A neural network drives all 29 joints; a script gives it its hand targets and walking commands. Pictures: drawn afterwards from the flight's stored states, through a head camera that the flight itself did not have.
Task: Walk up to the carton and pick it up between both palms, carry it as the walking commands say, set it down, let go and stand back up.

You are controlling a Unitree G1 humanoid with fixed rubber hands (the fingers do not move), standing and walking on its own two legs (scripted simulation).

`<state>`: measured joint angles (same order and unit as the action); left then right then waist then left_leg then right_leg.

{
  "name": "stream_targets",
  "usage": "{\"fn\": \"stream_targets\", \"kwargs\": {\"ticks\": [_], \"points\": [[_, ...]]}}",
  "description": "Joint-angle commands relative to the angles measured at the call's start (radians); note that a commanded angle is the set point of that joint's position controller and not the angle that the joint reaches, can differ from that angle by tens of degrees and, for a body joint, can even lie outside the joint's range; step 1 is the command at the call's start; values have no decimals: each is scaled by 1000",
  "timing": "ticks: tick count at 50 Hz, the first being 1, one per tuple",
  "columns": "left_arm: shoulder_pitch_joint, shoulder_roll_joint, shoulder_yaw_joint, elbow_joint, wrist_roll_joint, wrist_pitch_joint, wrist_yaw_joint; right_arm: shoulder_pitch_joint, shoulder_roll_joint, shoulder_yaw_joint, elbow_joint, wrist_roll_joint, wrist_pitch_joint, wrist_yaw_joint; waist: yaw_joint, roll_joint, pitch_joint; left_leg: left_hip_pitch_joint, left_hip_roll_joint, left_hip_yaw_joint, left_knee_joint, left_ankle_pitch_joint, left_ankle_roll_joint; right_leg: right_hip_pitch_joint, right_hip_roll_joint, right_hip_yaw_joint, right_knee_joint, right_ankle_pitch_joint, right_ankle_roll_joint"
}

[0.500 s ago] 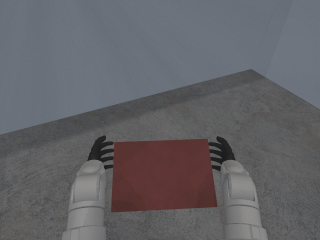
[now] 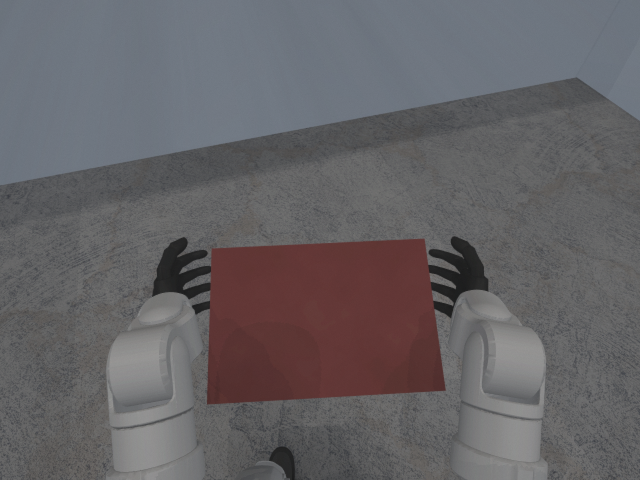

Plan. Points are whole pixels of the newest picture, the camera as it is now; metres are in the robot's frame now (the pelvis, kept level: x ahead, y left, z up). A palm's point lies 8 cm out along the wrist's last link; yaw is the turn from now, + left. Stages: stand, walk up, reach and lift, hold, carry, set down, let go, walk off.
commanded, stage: carry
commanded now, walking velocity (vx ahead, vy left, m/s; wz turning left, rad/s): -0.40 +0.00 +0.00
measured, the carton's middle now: (321, 322) +0.31 +0.01 -0.01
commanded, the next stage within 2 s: none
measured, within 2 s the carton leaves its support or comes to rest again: neither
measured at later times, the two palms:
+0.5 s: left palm out of the picture +0.05 +0.18 +0.09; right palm out of the picture +0.07 -0.15 +0.09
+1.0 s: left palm out of the picture -0.21 +0.12 +0.09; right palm out of the picture -0.20 -0.21 +0.08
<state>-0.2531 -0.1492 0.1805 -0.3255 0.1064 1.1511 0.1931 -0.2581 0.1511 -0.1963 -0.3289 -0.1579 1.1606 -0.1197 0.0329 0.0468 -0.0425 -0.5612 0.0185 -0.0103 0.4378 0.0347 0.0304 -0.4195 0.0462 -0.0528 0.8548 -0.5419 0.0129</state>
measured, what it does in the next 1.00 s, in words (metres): walks backwards: right foot, then left foot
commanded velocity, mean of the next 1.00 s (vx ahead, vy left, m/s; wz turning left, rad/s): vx -0.40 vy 0.00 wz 0.00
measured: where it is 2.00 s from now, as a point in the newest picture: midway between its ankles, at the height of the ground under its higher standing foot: outside the picture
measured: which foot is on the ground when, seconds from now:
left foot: down 0.00-0.08, up 0.10-0.48, down 0.50-0.88, up 0.90-1.00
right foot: up 0.00-0.04, down 0.06-0.52, up 0.54-0.86, down 0.88-1.00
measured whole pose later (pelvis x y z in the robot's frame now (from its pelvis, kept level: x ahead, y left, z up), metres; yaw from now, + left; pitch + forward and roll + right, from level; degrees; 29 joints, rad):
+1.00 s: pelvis -0.48 -0.04 +0.01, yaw +4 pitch +3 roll +3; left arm -0.20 -0.14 0.15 -0.23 0.11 1.16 0.17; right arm -0.18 0.14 -0.18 -0.29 -0.14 1.18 -0.16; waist -0.03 0.01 -0.05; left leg -0.66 -0.03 0.01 1.07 -0.44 -0.03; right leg -0.34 -0.03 -0.05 0.56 -0.27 -0.06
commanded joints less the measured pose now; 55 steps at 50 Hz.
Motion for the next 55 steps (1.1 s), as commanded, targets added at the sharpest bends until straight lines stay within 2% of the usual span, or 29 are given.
{"fn": "stream_targets", "kwargs": {"ticks": [1, 3, 4, 5, 6, 7, 8, 10, 13, 16, 21, 23, 25, 26, 27, 28, 29, 30, 33, 37, 41, 43, 44, 45, 46, 47, 49, 51, 55], "points": [[-385, -910, -771, 63, -434, 59, -405, -369, 825, 712, -1, 416, 35, 326, -52, 177, -403, 391, 214, -203, -180, -44, 65, 117, 23, -55, -278, 43, -20], [-363, -910, -756, 90, -430, 59, -411, -361, 826, 711, 21, 410, 39, 328, -48, 99, -354, 239, 123, -109, -134, -130, -28, 292, -29, -10, -533, 112, -47], [-344, -930, -761, 102, -424, 52, -415, -380, 820, 710, 12, 406, 41, 336, -24, -168, -326, 30, 12, 5, 9, -303, -83, 326, -259, 266, -557, 108, -128], [-367, -948, -759, 77, -417, 49, -421, -451, 837, 724, -35, 423, 40, 343, -21, -373, -230, -57, -19, 102, 346, -579, -94, 106, -515, 420, -569, 395, -249], [-411, -941, -744, 73, -420, 55, -428, -519, 873, 750, -32, 436, 36, 343, -18, -282, -158, -73, -32, 62, 660, -635, -88, -8, -552, 367, -585, 564, -299], [-460, -938, -750, 27, -433, 53, -425, -551, 884, 772, -47, 466, 27, 343, -19, -141, -149, -28, -58, -16, 854, -598, -72, -85, -486, 261, -563, 574, -273], [-469, -927, -739, 2, -441, 49, -420, -549, 889, 780, -45, 493, 22, 344, -30, -84, -151, -8, -65, -50, 949, -494, -56, -92, -402, 148, -510, 615, -214], [-427, -901, -695, 20, -419, 46, -414, -528, 878, 781, -18, 495, 23, 331, -37, -151, -195, -75, -93, -4, 1047, -425, -61, 44, -325, 56, -415, 785, -170], [-348, -909, -661, 62, -402, 50, -416, -486, 873, 785, -10, 493, 36, 316, -28, -202, -267, -150, -78, 9, 922, -463, -101, 301, -309, 114, -371, 956, -166], [-338, -898, -669, 68, -402, 51, -416, -450, 886, 793, -1, 493, 46, 313, -20, -268, -315, -88, -56, 48, 646, -538, -114, 412, -334, 204, -395, 932, -161], [-358, -871, -706, 43, -416, 48, -418, -402, 908, 788, 36, 477, 45, 317, -8, -323, -356, 134, -67, 86, 272, -549, -57, 376, -356, 248, -441, 876, -170], [-375, -891, -721, 27, -417, 46, -418, -383, 914, 783, 32, 472, 38, 320, -19, -304, -381, 250, -63, 114, 67, -454, -30, 334, -341, 217, -440, 847, -136], [-389, -914, -741, 29, -415, 42, -419, -374, 921, 769, 35, 460, 25, 329, -28, -180, -353, 445, 49, 12, -120, -347, -14, 119, -278, 153, -382, 643, -55], [-377, -929, -742, 32, -413, 37, -419, -362, 918, 754, 37, 458, 19, 338, -22, 57, -355, 525, 282, -201, -134, -135, 26, -59, -201, 65, -244, 243, -12], [-466, -930, -771, -32, -429, 32, -427, -386, 926, 751, 36, 448, 0, 346, -48, 367, -259, 360, 499, -334, -123, 314, 204, -236, -60, -43, 105, -87, 23], [-502, -934, -795, -31, -440, 23, -419, -402, 936, 761, 13, 457, 2, 347, -54, 209, -237, 260, 430, -241, -91, 376, 222, -201, -36, 118, 368, -97, 16], [-490, -940, -810, -44, -451, 16, -415, -411, 936, 768, -14, 468, 2, 350, -41, 103, -234, 205, 343, -122, -77, 287, 171, -176, 1, 155, 479, -15, 12], [-507, -952, -829, -60, -470, 13, -416, -436, 920, 767, -43, 465, 0, 349, -33, 81, -223, 201, 281, -43, -49, 246, 123, -181, 8, 159, 547, 66, 11], [-488, -921, -804, -52, -462, 23, -413, -397, 899, 730, -12, 451, 1, 345, -29, 102, -274, 373, 211, -11, 23, 292, 124, -228, -4, 63, 536, 132, 40], [-423, -891, -793, 7, -447, 49, -402, -347, 860, 714, 8, 430, 14, 335, -39, 162, -310, 492, 267, -165, -17, 292, 146, -171, -16, 5, 191, 17, 44], [-397, -895, -776, 74, -449, 65, -409, -328, 854, 714, 39, 408, 28, 331, -52, 217, -323, 491, 274, -207, -60, 215, 133, -8, 4, -26, -205, 10, 6], [-376, -914, -764, 103, -446, 61, -417, -342, 857, 724, 45, 408, 29, 333, -45, 162, -334, 391, 226, -149, -36, 142, 68, 160, -18, -44, -483, 171, -9], [-373, -917, -752, 114, -442, 56, -423, -350, 863, 730, 48, 411, 28, 335, -49, 63, -316, 274, 175, -101, 27, 44, 16, 260, -80, 34, -569, 204, -13], [-359, -923, -751, 116, -438, 51, -428, -364, 870, 739, 35, 408, 27, 339, -39, -179, -312, 65, 82, -8, 114, -224, -49, 351, -304, 259, -580, 340, -74], [-372, -953, -749, 105, -424, 37, -432, -467, 883, 762, -34, 436, 24, 348, -30, -455, -219, -61, 0, 124, 353, -620, -76, 168, -536, 409, -556, 735, -214], [-427, -952, -731, 79, -427, 34, -439, -527, 928, 797, -35, 452, 19, 347, -28, -321, -195, -36, -29, 53, 651, -676, -74, 99, -515, 356, -535, 884, -245], [-450, -947, -716, 31, -429, 23, -433, -535, 953, 812, -23, 502, 8, 346, -38, -136, -194, -9, -61, -44, 906, -530, -52, 12, -374, 164, -499, 710, -179], [-426, -926, -679, 26, -407, 16, -425, -516, 939, 809, -8, 511, 9, 338, -37, -175, -221, -74, -88, -15, 1000, -442, -63, 96, -310, 96, -458, 671, -151], [-352, -919, -654, 74, -387, 25, -422, -462, 913, 812, -3, 500, 28, 323, -31, -205, -299, -111, -56, 16, 868, -473, -102, 316, -307, 191, -458, 675, -157]]}}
